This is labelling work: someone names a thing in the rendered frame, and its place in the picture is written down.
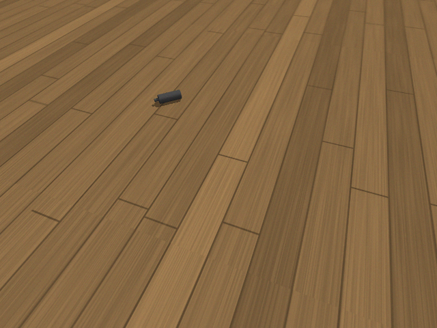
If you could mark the bottle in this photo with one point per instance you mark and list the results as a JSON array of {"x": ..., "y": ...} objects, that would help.
[{"x": 169, "y": 96}]

